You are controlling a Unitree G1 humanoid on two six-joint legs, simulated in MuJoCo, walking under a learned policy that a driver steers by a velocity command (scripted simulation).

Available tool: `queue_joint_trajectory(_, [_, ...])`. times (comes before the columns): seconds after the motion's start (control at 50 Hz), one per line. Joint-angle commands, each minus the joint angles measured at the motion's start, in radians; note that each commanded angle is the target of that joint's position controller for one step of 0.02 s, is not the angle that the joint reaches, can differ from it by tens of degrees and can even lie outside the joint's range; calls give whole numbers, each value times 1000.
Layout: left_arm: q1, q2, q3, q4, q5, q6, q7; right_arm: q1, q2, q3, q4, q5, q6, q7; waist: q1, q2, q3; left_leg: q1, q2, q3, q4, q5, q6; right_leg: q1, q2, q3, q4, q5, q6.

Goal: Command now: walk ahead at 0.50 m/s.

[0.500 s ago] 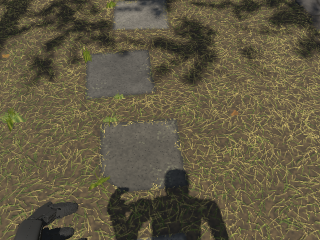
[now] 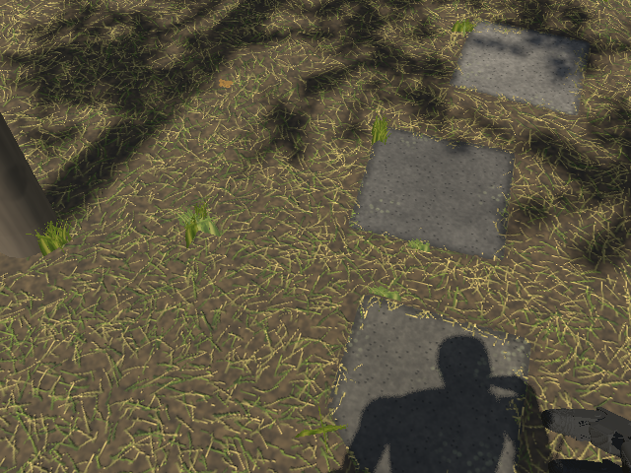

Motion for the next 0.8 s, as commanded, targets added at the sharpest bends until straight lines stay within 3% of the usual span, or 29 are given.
queue_joint_trajectory(0.02, [-69,168,24,-114,-40,-44,-11,368,-200,-69,28,-12,-12,-16,-220,103,-338,802,380,-574,-268,-28,231,-662,29,205,566,-62,-32])
queue_joint_trajectory(0.04, [-109,145,19,-128,-36,-45,-7,310,-174,-61,40,-6,-19,-15,-178,80,-228,666,330,-428,-285,40,193,-661,-22,180,498,24,-34])
queue_joint_trajectory(0.06, [-122,131,20,-123,-15,-40,-1,254,-138,-53,48,-7,-26,-12,-142,65,-161,553,289,-338,-316,87,167,-635,-51,169,435,87,-26])
queue_joint_trajectory(0.1, [-52,103,22,-93,-11,-8,1,192,-98,-46,49,-15,-46,-10,-81,90,-128,412,251,-229,-401,109,152,-514,-80,178,398,184,-11])
queue_joint_trajectory(0.14, [-36,62,17,-84,-10,17,5,174,-97,-50,71,-14,-68,-11,-58,65,-94,353,253,-155,-461,146,159,-508,-82,183,369,229,7])
queue_joint_trajectory(0.2, [-107,48,16,-108,-5,26,9,183,-108,-58,107,-24,-77,-24,-66,49,-37,363,240,-49,-498,177,141,-592,-78,208,249,363,21])
queue_joint_trajectory(0.26, [-181,30,8,-128,1,16,-8,188,-127,-63,127,-20,-74,-34,-88,41,-13,386,216,52,-513,186,112,-580,-63,171,56,524,14])
queue_joint_trajectory(0.32, [-285,11,-2,-176,17,10,-30,209,-155,-71,151,-12,-56,-49,-121,22,26,411,225,128,-465,381,95,-543,-35,94,-97,574,1])
queue_joint_trajectory(0.36, [-302,23,4,-203,18,11,-46,224,-173,-77,165,1,-35,-58,-120,40,7,477,245,145,-398,493,79,-532,-15,68,-140,537,-16])
queue_joint_trajectory(0.4, [-265,55,19,-215,19,16,-58,203,-195,-85,163,18,-15,-69,-86,69,-36,536,257,150,-292,651,55,-485,23,40,-160,442,-48])
queue_joint_trajectory(0.44, [-107,113,53,-186,19,20,-57,170,-201,-89,150,29,5,-80,2,66,-129,525,226,165,-46,758,14,-296,93,4,-210,410,-92])
queue_joint_trajectory(0.46, [1,165,78,-162,22,20,-40,179,-179,-80,146,28,5,-79,58,10,-191,443,166,180,174,617,-37,-116,110,37,-300,565,-126])
queue_joint_trajectory(0.48, [8,266,95,-169,22,27,-14,270,-74,-47,123,-29,-3,-71,-18,-250,-275,158,62,167,499,-170,-106,159,-105,318,-221,1068,-213])
queue_joint_trajectory(0.5, [-42,302,92,-228,41,22,-17,368,-62,-29,109,-30,-15,-55,-71,-290,-479,-94,-107,-26,807,-622,-151,374,-321,792,-291,1053,-459])
queue_joint_trajectory(0.52, [-60,233,80,-255,31,24,-27,279,-157,-50,122,1,-21,-44,6,-95,-505,-130,-44,-158,831,-546,-129,332,-285,723,-368,893,-424])
queue_joint_trajectory(0.54, [-115,190,68,-257,18,20,-27,191,-161,-51,91,21,-20,-47,-9,-64,-364,-175,-13,-138,772,-450,-110,213,-236,607,-394,758,-373])
queue_joint_trajectory(0.56, [-161,151,59,-254,2,23,-22,168,-147,-51,101,7,-11,-62,-41,5,-250,-176,27,-127,692,-382,-115,75,-183,524,-416,673,-319])
queue_joint_trajectory(0.58, [-194,129,52,-259,2,29,-13,163,-157,-56,100,-6,2,-74,-64,-22,-202,-132,49,-132,624,-335,-118,-41,-155,483,-436,637,-298])
queue_joint_trajectory(0.6, [-208,126,51,-267,17,36,-7,174,-159,-59,99,-8,15,-76,-86,-63,-188,-63,50,-132,588,-306,-118,-126,-125,460,-458,618,-283])
queue_joint_trajectory(0.64, [-220,139,57,-275,31,40,1,202,-131,-54,106,-14,24,-80,-102,-90,-194,-13,31,-117,517,-282,-134,-194,-99,420,-463,689,-282])
queue_joint_trajectory(0.7, [-205,164,66,-274,21,51,23,175,-112,-48,100,-17,30,-89,-89,-87,-224,-23,15,-125,400,-232,-162,-189,-85,419,-445,673,-274])
queue_joint_trajectory(0.8, [-227,162,66,-291,17,83,44,100,-108,-46,80,-8,31,-81,-61,-138,-190,3,-6,-146,220,-144,-172,-226,-44,486,-458,297,-229])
